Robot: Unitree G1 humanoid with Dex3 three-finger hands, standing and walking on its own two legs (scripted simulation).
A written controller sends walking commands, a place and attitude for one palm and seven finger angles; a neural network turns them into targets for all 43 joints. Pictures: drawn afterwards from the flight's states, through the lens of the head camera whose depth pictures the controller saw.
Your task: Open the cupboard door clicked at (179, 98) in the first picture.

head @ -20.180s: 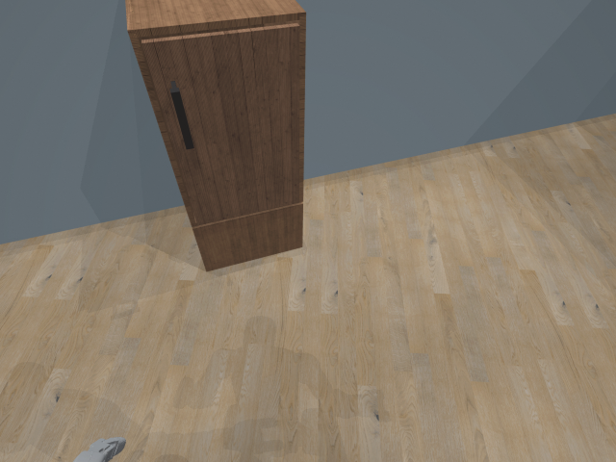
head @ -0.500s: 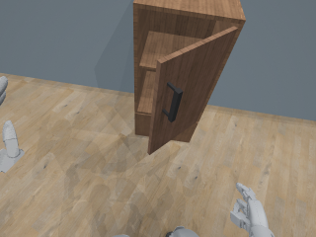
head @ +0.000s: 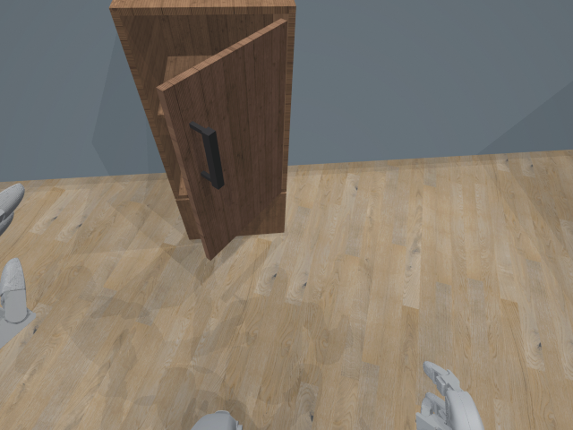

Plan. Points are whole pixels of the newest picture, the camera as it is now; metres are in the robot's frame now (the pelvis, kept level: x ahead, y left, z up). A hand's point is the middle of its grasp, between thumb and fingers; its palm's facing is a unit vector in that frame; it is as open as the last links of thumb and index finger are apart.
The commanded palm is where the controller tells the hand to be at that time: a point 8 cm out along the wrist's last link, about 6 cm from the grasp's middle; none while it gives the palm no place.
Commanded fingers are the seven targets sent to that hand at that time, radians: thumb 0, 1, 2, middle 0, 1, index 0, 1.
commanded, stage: stop stepping back and stand still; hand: left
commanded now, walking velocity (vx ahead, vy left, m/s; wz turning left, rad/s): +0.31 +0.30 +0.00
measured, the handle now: (207, 156) +0.64 +0.20 -0.06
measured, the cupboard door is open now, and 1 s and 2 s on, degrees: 46 46 46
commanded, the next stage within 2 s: let the arm hang, fingers relaxed in 0.70 s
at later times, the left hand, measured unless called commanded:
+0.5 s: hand out of the picture +0.12 +0.30 +0.17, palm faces +0.49 -0.72 -0.48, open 7.4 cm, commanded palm +0.08 +0.33 +0.17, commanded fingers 0.00 0.90 0.90 -0.20 -0.30 -0.20 -0.30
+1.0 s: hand out of the picture +0.12 +0.23 -0.11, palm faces +0.03 -0.95 -0.31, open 7.4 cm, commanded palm none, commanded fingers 0.00 0.90 0.90 -0.20 -0.30 -0.20 -0.30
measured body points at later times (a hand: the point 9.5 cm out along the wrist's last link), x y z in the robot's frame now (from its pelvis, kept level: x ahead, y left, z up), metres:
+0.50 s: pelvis -0.06 +0.02 -0.01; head -0.07 +0.01 +0.44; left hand +0.09 +0.33 +0.20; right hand +0.11 -0.21 -0.09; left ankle -0.05 +0.12 -0.74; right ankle -0.08 -0.07 -0.74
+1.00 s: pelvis -0.05 +0.03 -0.02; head -0.04 +0.01 +0.43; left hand +0.11 +0.28 -0.09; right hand +0.06 -0.23 -0.15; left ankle -0.05 +0.12 -0.74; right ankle -0.04 -0.07 -0.74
